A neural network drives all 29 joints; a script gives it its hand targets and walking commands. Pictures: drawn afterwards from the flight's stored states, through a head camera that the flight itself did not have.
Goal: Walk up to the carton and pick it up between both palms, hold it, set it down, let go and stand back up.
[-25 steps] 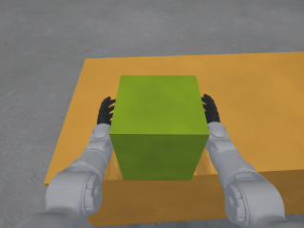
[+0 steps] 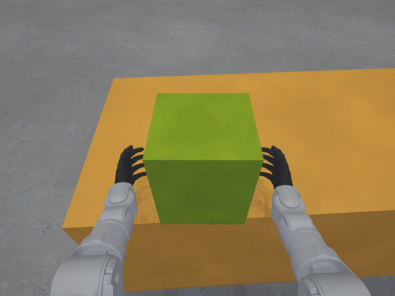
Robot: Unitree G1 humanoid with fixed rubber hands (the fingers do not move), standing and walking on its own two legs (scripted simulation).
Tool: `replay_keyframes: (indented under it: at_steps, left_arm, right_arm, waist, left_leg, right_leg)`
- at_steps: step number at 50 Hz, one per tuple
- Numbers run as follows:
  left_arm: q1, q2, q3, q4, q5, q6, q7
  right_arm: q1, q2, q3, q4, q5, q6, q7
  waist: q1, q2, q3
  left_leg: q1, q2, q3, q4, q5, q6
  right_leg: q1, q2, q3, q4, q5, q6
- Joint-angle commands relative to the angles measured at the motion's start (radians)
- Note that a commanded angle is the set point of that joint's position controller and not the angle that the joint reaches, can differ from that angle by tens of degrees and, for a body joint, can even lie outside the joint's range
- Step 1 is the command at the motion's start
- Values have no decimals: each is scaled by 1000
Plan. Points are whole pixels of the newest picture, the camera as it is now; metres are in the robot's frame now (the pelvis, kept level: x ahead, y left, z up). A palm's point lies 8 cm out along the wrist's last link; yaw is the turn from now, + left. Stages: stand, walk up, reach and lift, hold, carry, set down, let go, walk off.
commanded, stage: set down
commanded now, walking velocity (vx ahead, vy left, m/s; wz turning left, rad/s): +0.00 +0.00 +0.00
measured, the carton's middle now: (202, 161) +0.42 +0.01 +0.04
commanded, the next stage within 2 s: none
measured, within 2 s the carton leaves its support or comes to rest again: neither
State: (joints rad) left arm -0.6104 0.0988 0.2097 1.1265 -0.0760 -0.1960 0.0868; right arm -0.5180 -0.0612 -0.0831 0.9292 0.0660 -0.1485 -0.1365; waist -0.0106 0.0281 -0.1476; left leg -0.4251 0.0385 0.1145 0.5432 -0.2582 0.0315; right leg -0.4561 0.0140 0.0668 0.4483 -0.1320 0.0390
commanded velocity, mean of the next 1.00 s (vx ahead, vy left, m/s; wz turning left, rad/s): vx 0.00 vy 0.00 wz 0.00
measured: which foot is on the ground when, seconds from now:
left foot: down 0.00-1.00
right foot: down 0.00-1.00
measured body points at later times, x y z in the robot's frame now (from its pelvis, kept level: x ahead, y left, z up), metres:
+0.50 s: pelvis -0.03 +0.00 +0.00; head -0.03 +0.00 +0.45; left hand +0.30 +0.20 +0.02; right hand +0.29 -0.19 +0.03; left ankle +0.01 +0.09 -0.73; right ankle +0.05 -0.14 -0.73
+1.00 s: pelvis -0.03 +0.00 +0.00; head -0.01 +0.00 +0.45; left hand +0.24 +0.21 +0.00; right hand +0.23 -0.20 +0.02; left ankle +0.01 +0.09 -0.73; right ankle +0.05 -0.14 -0.73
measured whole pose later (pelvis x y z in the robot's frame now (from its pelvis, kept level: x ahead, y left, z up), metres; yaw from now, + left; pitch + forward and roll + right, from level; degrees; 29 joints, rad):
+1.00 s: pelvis -0.03 +0.00 +0.00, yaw +0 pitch +5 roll -1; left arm 0.05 0.17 0.03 0.30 -0.18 0.04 0.07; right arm 0.14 -0.06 -0.06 0.12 0.07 0.06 -0.07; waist -0.01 0.01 -0.09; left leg -0.41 0.04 0.11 0.54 -0.23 0.03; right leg -0.44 0.01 0.07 0.44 -0.10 0.03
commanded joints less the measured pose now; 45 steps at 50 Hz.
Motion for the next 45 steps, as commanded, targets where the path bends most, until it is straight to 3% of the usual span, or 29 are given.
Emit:
replay_keyframes:
  at_steps: [1,2,6,10,15,16,18,20,22,25,26,29,32,34,37,38,40,42,44,45]
  left_arm:
    - [-389,303,-102,-338,-103,-75,-19]
    - [-466,316,-107,-330,-115,-73,-18]
    - [-374,318,-129,-426,-131,-70,-13]
    - [-336,321,-153,-451,-148,-47,-19]
    - [-153,296,-170,-565,-146,-2,-26]
    - [-236,308,-176,-562,-151,5,-24]
    - [-33,278,-172,-645,-138,26,-30]
    - [-130,303,-173,-620,-153,39,-29]
    - [21,285,-178,-728,-149,51,-26]
    - [14,304,-188,-764,-165,68,-25]
    - [63,307,-184,-789,-162,75,-26]
    - [151,307,-208,-896,-183,87,-23]
    - [113,333,-214,-914,-193,99,-14]
    - [314,310,-215,-1026,-188,107,-12]
    - [288,329,-217,-1004,-189,131,-21]
    - [370,321,-219,-1073,-184,132,-18]
    - [419,317,-214,-1096,-179,142,-21]
    - [335,334,-220,-1062,-194,154,-24]
    - [480,323,-212,-1155,-183,158,-18]
    - [452,328,-203,-1118,-187,169,-22]
  right_arm:
    - [-423,-162,70,-378,123,-55,17]
    - [-490,-172,54,-382,115,-33,19]
    - [-372,-154,55,-415,121,-8,30]
    - [-325,-149,42,-462,111,11,31]
    - [-165,-150,48,-541,124,26,40]
    - [-245,-164,25,-561,111,37,41]
    - [-59,-156,55,-601,131,32,46]
    - [-151,-161,32,-632,114,54,48]
    - [-12,-158,43,-698,120,47,54]
    - [-15,-162,34,-756,117,70,60]
    - [33,-151,49,-794,122,70,61]
    - [131,-147,57,-876,122,77,66]
    - [112,-153,41,-904,110,106,74]
    - [299,-136,66,-964,122,99,74]
    - [280,-136,63,-988,108,118,74]
    - [354,-136,69,-1025,120,116,74]
    - [404,-133,78,-1046,114,122,72]
    - [338,-126,74,-1054,101,143,67]
    - [469,-121,75,-1081,112,143,65]
    - [445,-118,71,-1087,109,148,64]
  waist:
    - [46,-94,-452]
    - [44,-92,-455]
    - [53,-64,-407]
    - [51,-62,-364]
    - [61,-52,-299]
    - [54,-46,-307]
    - [64,-60,-269]
    - [61,-62,-268]
    - [66,-63,-281]
    - [62,-61,-253]
    - [75,-70,-247]
    - [64,-63,-254]
    - [59,-45,-252]
    - [71,-54,-243]
    - [60,-58,-228]
    - [66,-46,-229]
    - [70,-54,-208]
    - [62,-57,-182]
    - [68,-41,-172]
    - [73,-50,-165]
  left_leg:
    - [73,-65,-65,-74,262,-67]
    - [50,-64,-63,-86,202,-63]
    - [88,-60,-75,-107,140,-53]
    - [73,-61,-81,-135,42,-42]
    - [135,-53,-94,-161,48,-47]
    - [118,-53,-93,-165,18,-47]
    - [166,-49,-101,-174,62,-45]
    - [123,-48,-98,-184,-10,-40]
    - [162,-41,-105,-188,36,-39]
    - [139,-46,-100,-198,-8,-35]
    - [136,-43,-103,-200,-13,-32]
    - [137,-41,-106,-201,3,-31]
    - [93,-34,-109,-210,-47,-28]
    - [145,-30,-114,-214,6,-27]
    - [115,-35,-109,-198,11,-24]
    - [137,-34,-114,-207,33,-25]
    - [145,-35,-112,-212,43,-27]
    - [74,-32,-111,-224,-55,-19]
    - [122,-22,-116,-241,-29,-25]
    - [115,-24,-108,-240,-46,-25]
  right_leg:
    - [558,28,-53,18,302,-8]
    - [532,25,-51,13,235,-12]
    - [510,25,-46,2,155,-25]
    - [505,26,-41,-10,62,-29]
    - [528,29,-46,-29,71,-40]
    - [500,26,-43,-32,28,-42]
    - [550,29,-48,-38,84,-45]
    - [510,26,-43,-38,-8,-47]
    - [553,27,-45,-35,57,-49]
    - [520,21,-40,-37,-5,-51]
    - [534,23,-34,-35,-4,-52]
    - [539,20,-34,-25,23,-56]
    - [519,16,-28,-16,-29,-59]
    - [555,15,-28,-20,44,-57]
    - [523,9,-24,-18,23,-60]
    - [539,12,-26,-19,48,-60]
    - [541,9,-26,-30,49,-62]
    - [517,2,-12,-25,-36,-59]
    - [539,4,-20,-30,16,-57]
    - [527,1,-10,-39,-12,-58]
